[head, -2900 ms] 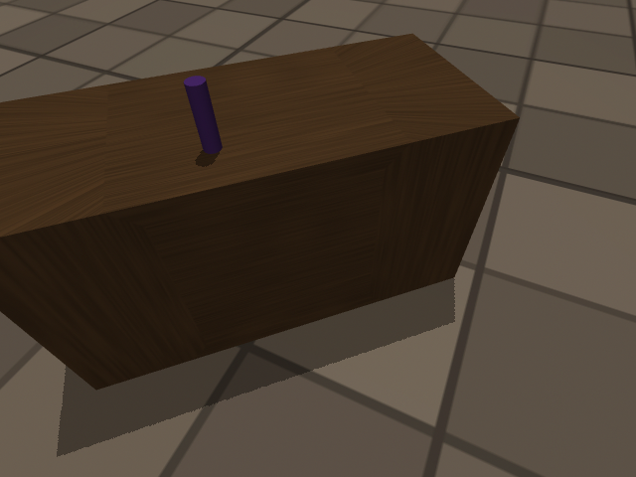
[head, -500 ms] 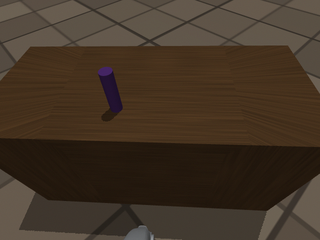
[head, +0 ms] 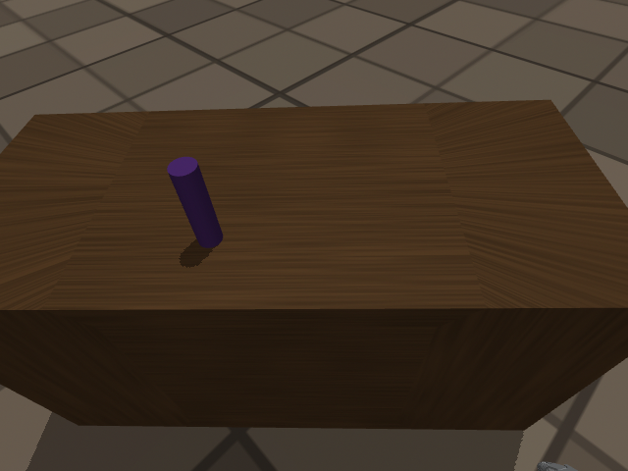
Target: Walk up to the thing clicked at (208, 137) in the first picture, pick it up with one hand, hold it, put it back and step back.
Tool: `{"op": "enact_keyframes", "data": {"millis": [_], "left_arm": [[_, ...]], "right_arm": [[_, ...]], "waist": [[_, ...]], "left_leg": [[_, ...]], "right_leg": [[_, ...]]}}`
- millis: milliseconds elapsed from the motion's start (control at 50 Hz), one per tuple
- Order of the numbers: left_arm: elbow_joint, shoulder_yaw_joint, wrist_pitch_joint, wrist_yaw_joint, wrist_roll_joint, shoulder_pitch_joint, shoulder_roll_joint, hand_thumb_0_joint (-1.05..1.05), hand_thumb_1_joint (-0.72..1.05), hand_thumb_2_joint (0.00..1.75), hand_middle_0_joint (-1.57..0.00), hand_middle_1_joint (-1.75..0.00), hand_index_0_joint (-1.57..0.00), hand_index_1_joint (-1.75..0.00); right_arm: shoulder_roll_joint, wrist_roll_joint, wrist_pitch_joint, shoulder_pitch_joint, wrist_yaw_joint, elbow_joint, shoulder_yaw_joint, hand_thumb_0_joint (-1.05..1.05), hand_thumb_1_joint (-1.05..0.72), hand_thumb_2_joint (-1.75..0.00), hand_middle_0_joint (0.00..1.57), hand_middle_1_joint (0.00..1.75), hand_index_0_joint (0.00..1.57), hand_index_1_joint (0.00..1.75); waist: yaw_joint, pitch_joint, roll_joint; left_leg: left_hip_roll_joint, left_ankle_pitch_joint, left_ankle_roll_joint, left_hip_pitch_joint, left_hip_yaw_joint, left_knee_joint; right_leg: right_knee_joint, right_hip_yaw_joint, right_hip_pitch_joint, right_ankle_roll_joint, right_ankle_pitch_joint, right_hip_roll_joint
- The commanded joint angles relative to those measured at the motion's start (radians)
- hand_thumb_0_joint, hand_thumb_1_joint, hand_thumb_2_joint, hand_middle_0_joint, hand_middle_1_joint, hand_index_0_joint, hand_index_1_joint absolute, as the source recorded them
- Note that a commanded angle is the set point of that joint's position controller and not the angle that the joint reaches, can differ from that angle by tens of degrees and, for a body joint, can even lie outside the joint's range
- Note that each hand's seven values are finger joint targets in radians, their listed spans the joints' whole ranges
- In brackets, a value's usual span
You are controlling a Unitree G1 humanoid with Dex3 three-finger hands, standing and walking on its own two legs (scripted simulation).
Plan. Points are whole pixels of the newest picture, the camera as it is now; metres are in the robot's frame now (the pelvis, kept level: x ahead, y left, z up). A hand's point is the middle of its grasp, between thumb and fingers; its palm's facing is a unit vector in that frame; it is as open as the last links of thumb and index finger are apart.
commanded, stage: walk up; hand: left
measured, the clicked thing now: (198, 205) +0.52 +0.22 +0.03
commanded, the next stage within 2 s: stand in 0.96 s
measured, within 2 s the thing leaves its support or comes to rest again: neither
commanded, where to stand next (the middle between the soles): +0.06 +0.02 m, yaw -1 degrees
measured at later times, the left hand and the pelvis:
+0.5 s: hand out of the picture +0.10 +0.27 -0.14, palm faces -0.04 -0.94 -0.33, open 7.4 cm; pelvis +0.01 +0.01 +0.02, yaw -1 degrees
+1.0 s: hand out of the picture +0.09 +0.27 -0.14, palm faces -0.03 -0.94 -0.35, open 7.4 cm; pelvis +0.02 +0.01 +0.02, yaw +0 degrees
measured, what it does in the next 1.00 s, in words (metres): stands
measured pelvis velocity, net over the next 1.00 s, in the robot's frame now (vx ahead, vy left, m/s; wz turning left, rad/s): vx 0.02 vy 0.01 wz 0.00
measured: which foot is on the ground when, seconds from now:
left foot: down 0.00-1.00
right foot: down 0.00-1.00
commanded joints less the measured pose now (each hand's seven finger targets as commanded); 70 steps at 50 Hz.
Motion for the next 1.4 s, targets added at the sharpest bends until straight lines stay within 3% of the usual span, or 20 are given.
{"op": "enact_keyframes", "data": {"millis": [0,280,440,680,900,960,1020,1080,1120,1160,1260,1320,1380], "left_arm": [[-0.03,0.054,-0.018,0.017,-0.011,-0.053,0.234,0.0,0.9,0.9,-0.2,-0.3,-0.2,-0.3],[0.069,0.045,0.002,0.007,-0.013,-0.128,0.217,0.0,0.9,0.9,-0.2,-0.3,-0.2,-0.3],[0.097,0.042,0.004,0.004,-0.004,-0.137,0.207,0.0,0.9,0.9,-0.2,-0.3,-0.2,-0.3],[0.11,0.045,0.0,0.007,0.0,-0.114,0.198,0.0,0.9,0.9,-0.2,-0.3,-0.2,-0.3],[0.111,0.046,0.003,0.011,0.003,-0.098,0.194,0.0,0.9,0.9,-0.2,-0.3,-0.2,-0.3],[0.106,0.039,0.0,0.01,0.001,-0.084,0.185,0.0,0.9,0.9,-0.2,-0.3,-0.2,-0.3],[0.098,0.04,0.003,0.01,0.0,-0.095,0.192,0.0,0.9,0.9,-0.2,-0.3,-0.2,-0.3],[0.092,0.041,0.003,0.009,0.0,-0.088,0.191,0.0,0.9,0.9,-0.2,-0.3,-0.2,-0.3],[0.093,0.04,0.005,0.007,0.001,-0.081,0.186,0.0,0.9,0.9,-0.2,-0.3,-0.2,-0.3],[0.092,0.04,0.004,0.008,0.0,-0.074,0.186,0.0,0.9,0.9,-0.2,-0.3,-0.2,-0.3],[0.087,0.044,0.007,0.008,0.001,-0.073,0.191,0.0,0.9,0.9,-0.2,-0.3,-0.2,-0.3],[0.078,0.045,0.006,0.008,0.0,-0.085,0.19,0.0,0.9,0.9,-0.2,-0.3,-0.2,-0.3],[0.078,0.043,0.006,0.007,-0.002,-0.08,0.187,0.0,0.9,0.9,-0.2,-0.3,-0.2,-0.3]], "right_arm": [[-0.201,0.003,-0.024,-0.074,-0.013,-0.016,-0.037,0.0,-0.9,-0.9,0.2,0.3,0.2,0.3],[-0.2,-0.001,-0.024,-0.104,-0.017,0.096,-0.027,0.0,-0.9,-0.9,0.2,0.3,0.2,0.3],[-0.2,-0.007,-0.019,-0.116,-0.015,0.105,-0.034,0.0,-0.9,-0.9,0.2,0.3,0.2,0.3],[-0.189,-0.007,-0.02,-0.102,-0.02,0.099,-0.043,0.0,-0.9,-0.9,0.2,0.3,0.2,0.3],[-0.183,-0.005,-0.014,-0.108,-0.019,0.103,-0.046,0.0,-0.9,-0.9,0.2,0.3,0.2,0.3],[-0.179,-0.004,-0.025,-0.102,-0.021,0.105,-0.039,0.0,-0.9,-0.9,0.2,0.3,0.2,0.3],[-0.179,-0.006,-0.025,-0.093,-0.023,0.11,-0.037,0.0,-0.9,-0.9,0.2,0.3,0.2,0.3],[-0.179,-0.006,-0.027,-0.109,-0.023,0.104,-0.037,0.0,-0.9,-0.9,0.2,0.3,0.2,0.3],[-0.184,-0.005,-0.028,-0.098,-0.024,0.108,-0.036,0.0,-0.9,-0.9,0.2,0.3,0.2,0.3],[-0.182,-0.003,-0.029,-0.105,-0.023,0.107,-0.035,0.0,-0.9,-0.9,0.2,0.3,0.2,0.3],[-0.182,-0.003,-0.028,-0.099,-0.025,0.109,-0.033,0.0,-0.9,-0.9,0.2,0.3,0.2,0.3],[-0.18,-0.004,-0.03,-0.09,-0.025,0.107,-0.031,0.0,-0.9,-0.9,0.2,0.3,0.2,0.3],[-0.181,-0.004,-0.031,-0.088,-0.025,0.109,-0.03,0.0,-0.9,-0.9,0.2,0.3,0.2,0.3]], "waist": [[0.006,-0.113,-0.034],[0.01,-0.135,-0.013],[-0.003,-0.096,0.003],[-0.009,-0.148,-0.01],[-0.006,-0.13,-0.01],[-0.009,-0.145,-0.049],[-0.016,-0.105,-0.031],[-0.007,-0.129,-0.031],[-0.011,-0.11,-0.02],[-0.007,-0.12,-0.024],[-0.006,-0.095,-0.021],[-0.011,-0.126,-0.029],[-0.011,-0.124,-0.017]], "left_leg": [[0.088,0.156,0.05,0.134,-0.12,-0.156],[0.111,0.197,0.035,0.194,-0.117,-0.301],[0.117,0.01,0.028,0.177,-0.136,-0.371],[0.115,0.178,0.026,0.239,-0.109,-0.344],[0.114,0.162,0.023,0.229,-0.119,-0.355],[0.117,0.257,0.018,0.269,-0.108,-0.338],[0.111,0.175,0.014,0.239,-0.108,-0.357],[0.118,0.25,0.017,0.259,-0.102,-0.342],[0.111,0.199,0.013,0.246,-0.1,-0.352],[0.117,0.233,0.016,0.266,-0.101,-0.342],[0.112,0.182,0.013,0.241,-0.101,-0.357],[0.118,0.259,0.014,0.267,-0.094,-0.338],[0.117,0.271,0.013,0.259,-0.091,-0.335]], "right_leg": [[-0.212,0.124,-0.01,-0.059,0.179,-0.11],[-0.334,0.095,0.121,-0.04,0.226,-0.103],[-0.378,0.09,0.094,-0.035,0.149,-0.094],[-0.378,0.079,0.117,-0.025,0.243,-0.103],[-0.388,0.071,0.122,-0.024,0.213,-0.104],[-0.39,0.089,0.115,-0.022,0.243,-0.116],[-0.395,0.09,0.099,-0.021,0.185,-0.113],[-0.388,0.089,0.112,-0.022,0.225,-0.114],[-0.396,0.09,0.107,-0.022,0.202,-0.111],[-0.394,0.092,0.109,-0.023,0.222,-0.113],[-0.397,0.095,0.111,-0.024,0.201,-0.111],[-0.392,0.099,0.12,-0.025,0.239,-0.115],[-0.393,0.098,0.131,-0.025,0.257,-0.115]]}}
